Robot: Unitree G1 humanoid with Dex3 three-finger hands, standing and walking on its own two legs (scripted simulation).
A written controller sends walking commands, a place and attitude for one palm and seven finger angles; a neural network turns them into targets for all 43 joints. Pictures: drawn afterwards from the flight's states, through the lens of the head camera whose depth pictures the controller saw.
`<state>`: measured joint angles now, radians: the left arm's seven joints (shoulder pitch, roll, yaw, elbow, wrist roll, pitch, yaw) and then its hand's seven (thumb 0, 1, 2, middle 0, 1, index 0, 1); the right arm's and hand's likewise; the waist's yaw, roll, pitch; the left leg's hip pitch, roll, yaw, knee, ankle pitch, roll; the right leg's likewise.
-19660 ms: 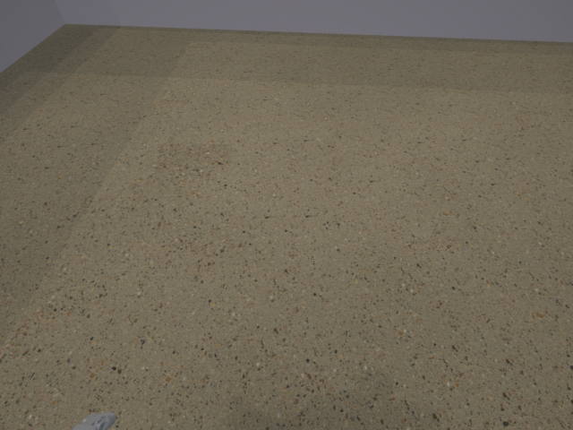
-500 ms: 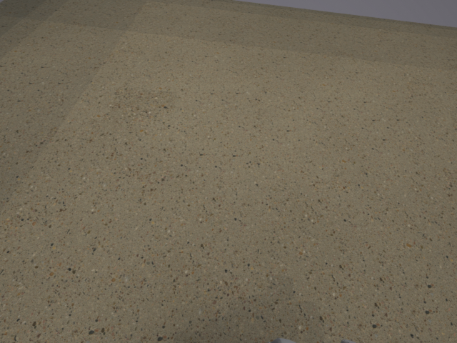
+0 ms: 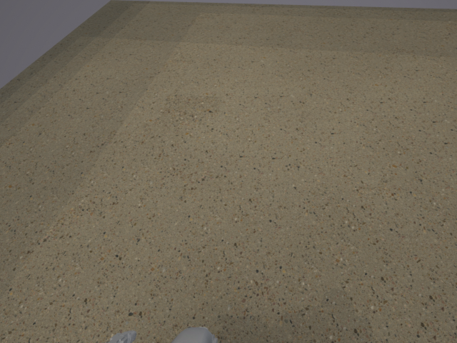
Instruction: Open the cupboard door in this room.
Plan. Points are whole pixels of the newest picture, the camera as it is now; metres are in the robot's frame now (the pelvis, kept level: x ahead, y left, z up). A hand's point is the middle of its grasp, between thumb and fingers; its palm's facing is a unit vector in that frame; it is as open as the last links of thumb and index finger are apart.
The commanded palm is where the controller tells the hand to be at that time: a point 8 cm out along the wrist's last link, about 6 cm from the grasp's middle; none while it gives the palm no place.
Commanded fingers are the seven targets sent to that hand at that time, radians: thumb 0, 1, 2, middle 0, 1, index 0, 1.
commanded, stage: turn or walk to find it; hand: left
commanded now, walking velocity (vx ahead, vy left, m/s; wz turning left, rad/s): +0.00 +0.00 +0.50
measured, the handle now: out of the picture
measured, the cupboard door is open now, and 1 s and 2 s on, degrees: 0 0 0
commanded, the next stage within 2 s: none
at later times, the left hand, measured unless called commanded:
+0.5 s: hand out of the picture -0.04 +0.28 -0.18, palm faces +0.30 -0.92 -0.25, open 7.4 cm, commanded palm none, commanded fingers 0.00 0.90 0.90 -0.20 -0.30 -0.20 -0.30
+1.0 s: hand out of the picture -0.03 +0.20 -0.14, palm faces +0.48 -0.83 -0.28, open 7.4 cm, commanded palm none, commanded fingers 0.00 0.90 0.90 -0.20 -0.30 -0.20 -0.30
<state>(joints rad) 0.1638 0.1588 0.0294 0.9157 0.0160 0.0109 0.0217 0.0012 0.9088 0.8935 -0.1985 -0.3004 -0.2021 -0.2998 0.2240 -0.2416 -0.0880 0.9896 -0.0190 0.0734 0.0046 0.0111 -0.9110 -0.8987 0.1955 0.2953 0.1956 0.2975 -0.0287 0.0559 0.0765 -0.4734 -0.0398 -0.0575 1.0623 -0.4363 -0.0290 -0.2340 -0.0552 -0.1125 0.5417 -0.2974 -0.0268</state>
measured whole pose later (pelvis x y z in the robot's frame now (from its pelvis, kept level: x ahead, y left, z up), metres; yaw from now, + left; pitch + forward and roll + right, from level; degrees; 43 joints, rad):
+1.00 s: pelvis -0.03 -0.01 +0.00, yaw +30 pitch -1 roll +2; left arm 0.17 0.16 0.03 0.90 0.02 0.02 0.02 0.00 0.91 0.89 -0.20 -0.30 -0.20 -0.30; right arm 0.24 -0.26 -0.10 0.98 -0.02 0.08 0.02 0.01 -0.91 -0.90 0.19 0.30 0.19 0.30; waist -0.04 0.06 0.08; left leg -0.50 -0.01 -0.05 1.18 -0.38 -0.05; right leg -0.22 -0.07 -0.15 0.52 -0.27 -0.02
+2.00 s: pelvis -0.03 -0.01 +0.01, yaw +61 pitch -1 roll +2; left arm 0.24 0.16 0.03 0.93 0.01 -0.02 0.01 0.00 0.91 0.89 -0.20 -0.30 -0.20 -0.30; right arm 0.27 -0.26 -0.10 0.99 -0.03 0.07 0.03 0.01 -0.91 -0.90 0.19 0.30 0.19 0.30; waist -0.03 0.05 0.04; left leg -0.54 0.01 -0.04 1.20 -0.29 -0.04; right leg -0.14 -0.06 -0.14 0.43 -0.28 -0.02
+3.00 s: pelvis +0.04 +0.35 -0.02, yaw +77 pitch -2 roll +1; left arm 0.05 0.17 0.03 0.94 0.02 -0.07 -0.02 0.00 0.91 0.89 -0.20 -0.30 -0.20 -0.30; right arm 0.48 -0.14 -0.04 1.18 -0.01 -0.03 -0.01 0.01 -0.91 -0.90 0.20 0.30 0.20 0.30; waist -0.06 0.02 0.11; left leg -0.13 0.01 0.02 0.93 -0.50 0.02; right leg -0.41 -0.06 -0.14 0.64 -0.18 -0.05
